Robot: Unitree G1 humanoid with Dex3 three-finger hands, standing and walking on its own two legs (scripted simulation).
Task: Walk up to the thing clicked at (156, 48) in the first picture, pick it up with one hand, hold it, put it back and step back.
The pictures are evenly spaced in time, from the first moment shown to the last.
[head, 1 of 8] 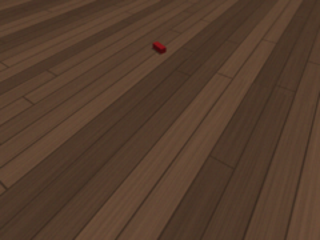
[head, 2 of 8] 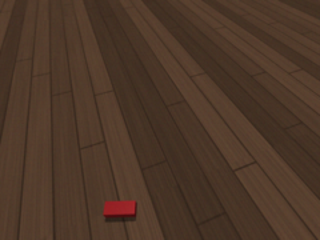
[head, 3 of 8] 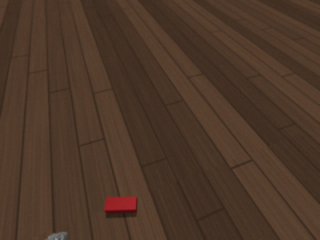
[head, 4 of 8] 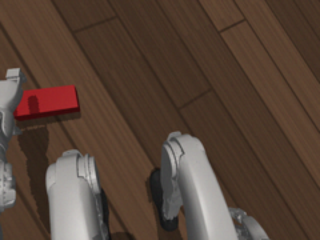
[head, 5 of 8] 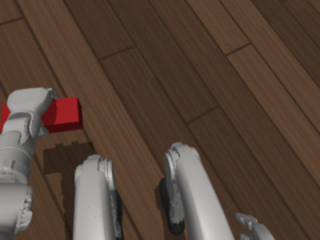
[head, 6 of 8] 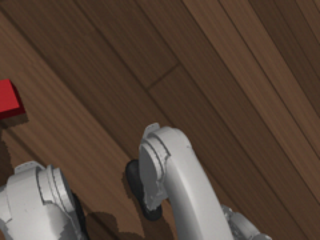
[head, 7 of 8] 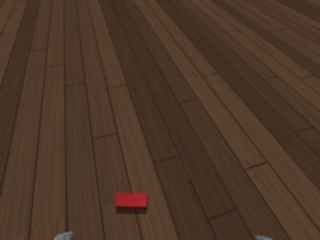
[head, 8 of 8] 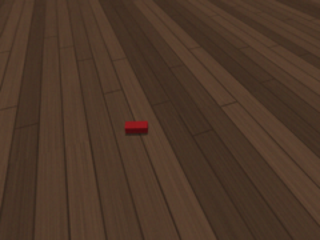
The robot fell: no
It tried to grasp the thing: yes
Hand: left
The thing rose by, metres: 0.67
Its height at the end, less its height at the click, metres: +0.00
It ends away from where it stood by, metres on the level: 0.01
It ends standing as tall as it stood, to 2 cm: yes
